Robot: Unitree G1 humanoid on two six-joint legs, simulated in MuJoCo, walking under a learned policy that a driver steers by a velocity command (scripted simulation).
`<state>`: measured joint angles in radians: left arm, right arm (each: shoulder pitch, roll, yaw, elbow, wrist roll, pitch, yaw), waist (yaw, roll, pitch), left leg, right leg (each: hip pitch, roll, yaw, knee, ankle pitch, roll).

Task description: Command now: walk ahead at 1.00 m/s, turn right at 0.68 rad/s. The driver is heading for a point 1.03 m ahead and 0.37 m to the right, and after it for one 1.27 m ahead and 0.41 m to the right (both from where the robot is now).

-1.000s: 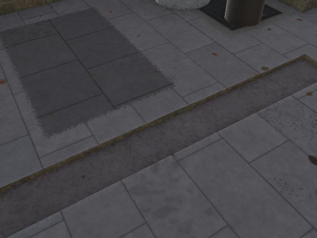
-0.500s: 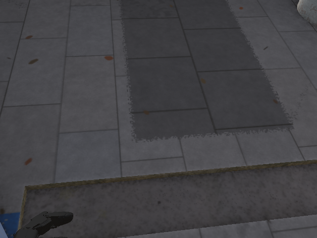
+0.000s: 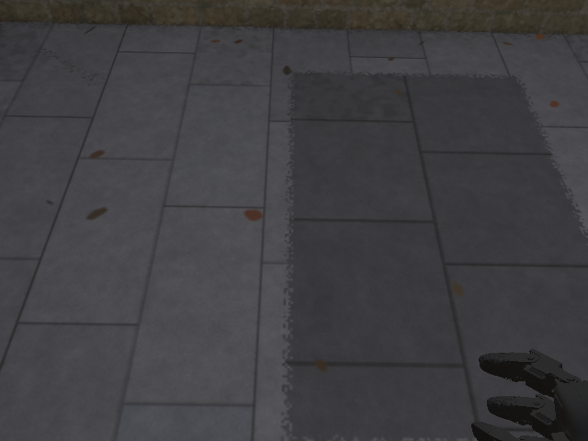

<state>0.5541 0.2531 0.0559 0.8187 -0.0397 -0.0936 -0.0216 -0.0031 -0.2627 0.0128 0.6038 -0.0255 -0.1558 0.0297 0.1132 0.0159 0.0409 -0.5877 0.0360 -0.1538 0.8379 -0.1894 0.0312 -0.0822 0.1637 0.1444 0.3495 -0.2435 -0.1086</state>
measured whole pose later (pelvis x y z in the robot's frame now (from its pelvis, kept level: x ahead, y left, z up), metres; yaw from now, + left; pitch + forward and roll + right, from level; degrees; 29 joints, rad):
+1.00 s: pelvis +0.85 -0.25 -0.02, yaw -54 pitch +0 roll +0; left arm 0.42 0.29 0.06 0.73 -0.03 -0.06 0.01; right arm 0.01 -0.30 -0.01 0.58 0.01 -0.13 0.02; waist 0.11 0.03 0.03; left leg -0.59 0.05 -0.09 0.52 0.12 -0.05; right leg 0.06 0.11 0.25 0.45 -0.49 -0.08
